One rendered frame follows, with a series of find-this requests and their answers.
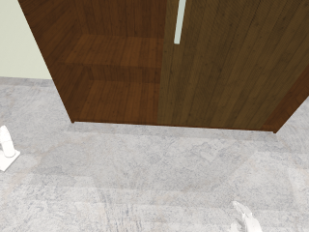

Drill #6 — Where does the left robot hand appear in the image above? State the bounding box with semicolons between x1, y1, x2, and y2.
0;91;20;174

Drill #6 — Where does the handle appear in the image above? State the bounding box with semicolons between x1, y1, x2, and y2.
174;0;186;44

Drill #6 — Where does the right robot hand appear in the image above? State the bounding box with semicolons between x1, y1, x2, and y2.
227;200;263;232

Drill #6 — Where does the wardrobe door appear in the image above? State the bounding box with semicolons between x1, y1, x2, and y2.
156;0;309;130
264;64;309;126

